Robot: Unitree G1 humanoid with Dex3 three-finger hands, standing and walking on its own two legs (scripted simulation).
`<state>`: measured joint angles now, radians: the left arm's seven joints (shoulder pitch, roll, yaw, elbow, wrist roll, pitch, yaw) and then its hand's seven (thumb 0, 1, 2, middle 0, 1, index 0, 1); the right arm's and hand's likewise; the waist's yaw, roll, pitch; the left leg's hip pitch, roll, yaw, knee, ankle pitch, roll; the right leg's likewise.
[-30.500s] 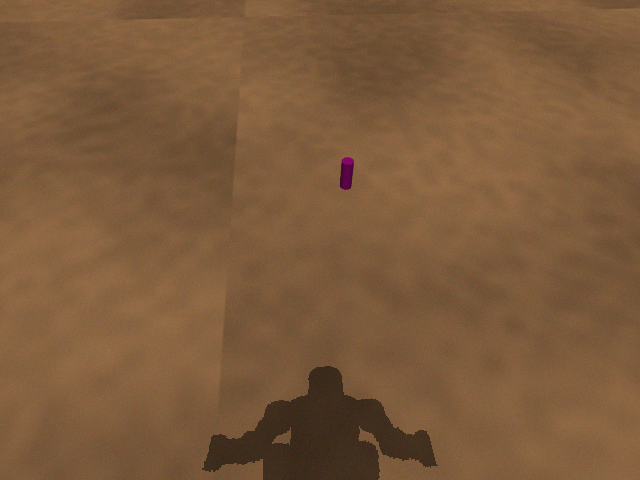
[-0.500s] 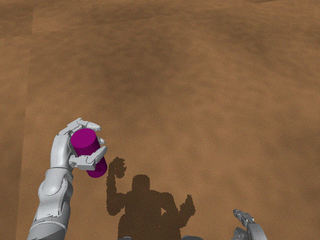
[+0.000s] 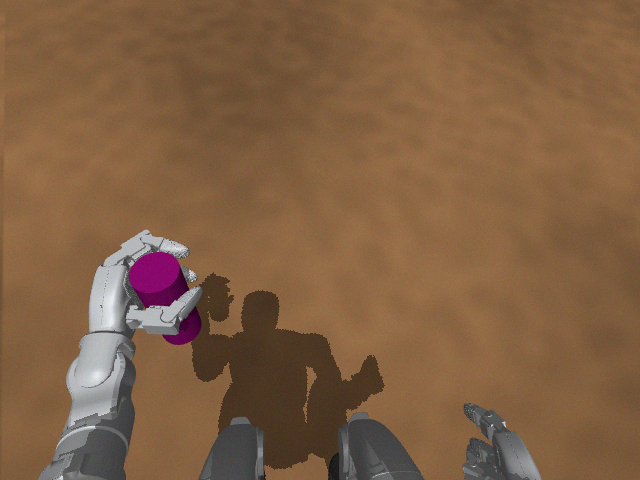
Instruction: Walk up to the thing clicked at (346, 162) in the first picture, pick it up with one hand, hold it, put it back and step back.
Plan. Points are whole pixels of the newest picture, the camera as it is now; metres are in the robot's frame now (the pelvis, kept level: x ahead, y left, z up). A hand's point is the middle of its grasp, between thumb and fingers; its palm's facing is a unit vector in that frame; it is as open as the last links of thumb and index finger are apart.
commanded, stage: crouch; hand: left
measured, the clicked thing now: (169, 302) +0.34 +0.18 -0.05
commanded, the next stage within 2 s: lower in 1.44 s
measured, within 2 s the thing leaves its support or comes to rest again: neither
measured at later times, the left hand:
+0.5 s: hand (196, 333) +0.37 +0.19 -0.26, palm faces +0.03 -1.00 -0.04, open 7.9 cm
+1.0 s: hand (211, 337) +0.40 +0.18 -0.40, palm faces +0.05 -1.00 -0.02, open 7.9 cm
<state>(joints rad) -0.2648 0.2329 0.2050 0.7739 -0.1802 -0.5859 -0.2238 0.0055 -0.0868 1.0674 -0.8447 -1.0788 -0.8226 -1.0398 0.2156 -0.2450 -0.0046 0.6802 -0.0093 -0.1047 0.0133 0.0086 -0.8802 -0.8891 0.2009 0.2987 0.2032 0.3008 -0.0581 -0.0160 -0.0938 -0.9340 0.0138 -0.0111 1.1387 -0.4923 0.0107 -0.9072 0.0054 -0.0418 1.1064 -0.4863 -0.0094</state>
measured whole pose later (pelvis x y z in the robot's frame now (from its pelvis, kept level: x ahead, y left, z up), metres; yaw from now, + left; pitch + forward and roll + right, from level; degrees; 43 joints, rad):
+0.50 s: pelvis -0.05 +0.00 -0.22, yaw -2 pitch +33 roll -3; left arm -0.56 0.33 0.33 1.04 -0.14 -0.78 -0.24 0.00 -0.09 1.07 -0.85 -1.08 -0.82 -1.04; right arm 0.11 -0.24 0.02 0.72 -0.08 -0.09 0.08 0.01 -0.90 -0.90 0.20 0.30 0.20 0.30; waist -0.09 -0.01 -0.19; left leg -1.88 0.02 -0.03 1.97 -0.68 0.01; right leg -1.85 0.00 -0.07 1.94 -0.67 -0.02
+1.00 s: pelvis -0.07 +0.00 -0.34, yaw -5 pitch +29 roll -6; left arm -0.72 0.49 0.46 1.22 -0.08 -0.82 -0.20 0.00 -0.09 1.07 -0.85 -1.07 -0.83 -1.03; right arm 0.11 -0.29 0.11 0.74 -0.14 -0.04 0.10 0.01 -0.89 -0.90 0.20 0.30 0.20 0.30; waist -0.19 -0.04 -0.05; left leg -2.22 0.03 -0.09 2.37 -0.67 0.01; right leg -2.17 0.00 -0.12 2.30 -0.65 -0.03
